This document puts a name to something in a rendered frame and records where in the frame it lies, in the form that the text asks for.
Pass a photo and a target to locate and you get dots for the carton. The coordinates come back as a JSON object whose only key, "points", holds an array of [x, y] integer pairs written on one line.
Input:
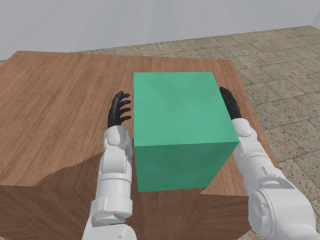
{"points": [[183, 133]]}

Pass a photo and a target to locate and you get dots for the robot left hand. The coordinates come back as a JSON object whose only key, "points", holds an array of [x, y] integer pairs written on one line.
{"points": [[115, 112]]}

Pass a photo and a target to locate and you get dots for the robot right upper arm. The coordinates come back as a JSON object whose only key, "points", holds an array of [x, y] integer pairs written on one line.
{"points": [[281, 214]]}

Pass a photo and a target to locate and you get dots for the pedestal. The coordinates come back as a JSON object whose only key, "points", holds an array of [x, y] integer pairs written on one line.
{"points": [[54, 109]]}

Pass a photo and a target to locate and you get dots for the robot right hand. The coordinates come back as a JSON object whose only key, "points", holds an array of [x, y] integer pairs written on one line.
{"points": [[230, 103]]}

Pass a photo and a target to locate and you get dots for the robot right forearm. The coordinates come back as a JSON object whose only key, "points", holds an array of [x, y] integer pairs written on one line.
{"points": [[255, 166]]}

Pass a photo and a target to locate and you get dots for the robot left upper arm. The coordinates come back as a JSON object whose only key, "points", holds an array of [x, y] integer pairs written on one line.
{"points": [[111, 232]]}

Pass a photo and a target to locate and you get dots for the robot left forearm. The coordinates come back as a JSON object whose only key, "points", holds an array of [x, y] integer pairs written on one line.
{"points": [[112, 202]]}

